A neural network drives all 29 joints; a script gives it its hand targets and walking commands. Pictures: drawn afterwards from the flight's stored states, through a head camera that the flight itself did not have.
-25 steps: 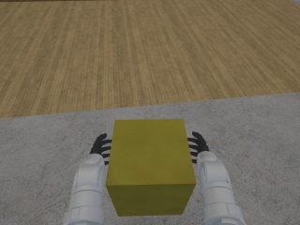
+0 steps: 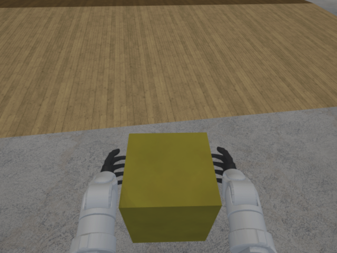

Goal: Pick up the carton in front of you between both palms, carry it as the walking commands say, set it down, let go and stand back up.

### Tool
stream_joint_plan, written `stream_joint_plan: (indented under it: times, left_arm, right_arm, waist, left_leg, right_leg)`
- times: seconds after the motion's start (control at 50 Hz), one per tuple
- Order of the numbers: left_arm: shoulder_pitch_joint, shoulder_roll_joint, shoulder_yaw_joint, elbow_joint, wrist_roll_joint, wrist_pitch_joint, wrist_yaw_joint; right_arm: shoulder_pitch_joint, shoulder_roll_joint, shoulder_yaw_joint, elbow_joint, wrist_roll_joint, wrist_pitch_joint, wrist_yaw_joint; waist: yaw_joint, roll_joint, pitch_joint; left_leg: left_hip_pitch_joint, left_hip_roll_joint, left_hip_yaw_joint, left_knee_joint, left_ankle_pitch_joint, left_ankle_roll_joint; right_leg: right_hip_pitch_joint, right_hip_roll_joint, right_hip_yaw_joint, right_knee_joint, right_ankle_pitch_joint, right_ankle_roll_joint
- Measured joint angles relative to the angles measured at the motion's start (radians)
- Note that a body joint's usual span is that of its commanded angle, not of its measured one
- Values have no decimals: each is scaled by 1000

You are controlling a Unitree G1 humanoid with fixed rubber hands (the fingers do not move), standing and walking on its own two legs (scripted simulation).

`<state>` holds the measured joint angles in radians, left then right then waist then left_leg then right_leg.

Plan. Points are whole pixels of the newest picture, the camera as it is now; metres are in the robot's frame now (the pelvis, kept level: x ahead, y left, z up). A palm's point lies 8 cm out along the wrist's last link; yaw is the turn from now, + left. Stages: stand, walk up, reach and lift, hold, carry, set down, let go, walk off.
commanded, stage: hold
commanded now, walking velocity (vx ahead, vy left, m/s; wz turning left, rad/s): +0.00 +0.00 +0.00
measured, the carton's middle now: (168, 189) +0.31 +0.00 -0.04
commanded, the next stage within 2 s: carry in 1.34 s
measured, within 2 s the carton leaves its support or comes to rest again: neither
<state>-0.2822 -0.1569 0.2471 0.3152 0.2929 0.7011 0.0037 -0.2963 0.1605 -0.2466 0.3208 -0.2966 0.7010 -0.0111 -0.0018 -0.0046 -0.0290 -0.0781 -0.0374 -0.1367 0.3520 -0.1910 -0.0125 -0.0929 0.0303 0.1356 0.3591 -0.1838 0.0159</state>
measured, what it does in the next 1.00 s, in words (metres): stands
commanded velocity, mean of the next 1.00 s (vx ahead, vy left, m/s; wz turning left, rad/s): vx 0.00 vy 0.00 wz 0.00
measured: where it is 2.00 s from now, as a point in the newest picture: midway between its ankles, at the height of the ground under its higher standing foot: outside the picture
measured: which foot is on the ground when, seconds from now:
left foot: down 0.00-1.00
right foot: down 0.00-1.00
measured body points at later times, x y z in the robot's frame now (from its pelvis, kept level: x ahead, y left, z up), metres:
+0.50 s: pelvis -0.02 +0.00 +0.00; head -0.07 +0.00 +0.45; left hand +0.29 +0.15 +0.04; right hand +0.29 -0.15 +0.04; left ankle +0.01 +0.13 -0.75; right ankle +0.01 -0.13 -0.75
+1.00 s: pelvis +0.00 +0.00 +0.00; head -0.05 +0.00 +0.45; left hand +0.29 +0.15 +0.04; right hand +0.30 -0.15 +0.05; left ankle +0.01 +0.13 -0.75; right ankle +0.01 -0.13 -0.75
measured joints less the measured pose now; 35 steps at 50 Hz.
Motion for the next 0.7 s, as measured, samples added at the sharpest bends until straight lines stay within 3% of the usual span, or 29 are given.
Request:
stream_joint_plan:
  times: [0.14, 0.52, 0.7]
  left_arm:
    - [39, 9, -36, -64, -23, 45, -2]
    - [-39, -10, 33, 9, 26, 41, -15]
    - [-26, -7, 22, -11, 25, 48, -16]
  right_arm:
    - [44, -11, 43, -82, 24, 57, 4]
    - [-36, 10, -21, -5, -21, 48, 0]
    - [-37, 11, -16, -13, -22, 54, 7]
  waist:
    - [-2, 3, 1]
    - [-2, 9, 23]
    - [2, 3, 19]
  left_leg:
    - [44, 3, -2, -31, 13, 1]
    - [15, 6, 2, 22, 4, -5]
    - [33, 8, 3, 5, 4, -4]
  right_leg:
    - [45, -2, -2, -32, 13, -1]
    - [19, 7, -8, 15, 9, -3]
    - [38, 5, -11, -3, 9, -5]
